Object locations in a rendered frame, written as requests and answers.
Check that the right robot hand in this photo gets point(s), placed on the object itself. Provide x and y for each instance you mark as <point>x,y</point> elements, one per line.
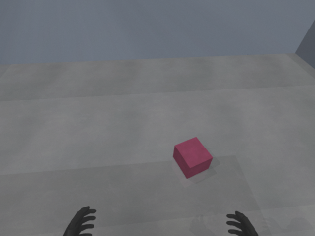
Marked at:
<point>245,225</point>

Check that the left robot hand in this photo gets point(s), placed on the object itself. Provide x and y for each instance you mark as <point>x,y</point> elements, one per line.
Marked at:
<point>75,226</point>

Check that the carton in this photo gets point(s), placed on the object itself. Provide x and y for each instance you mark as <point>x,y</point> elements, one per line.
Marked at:
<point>192,157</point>

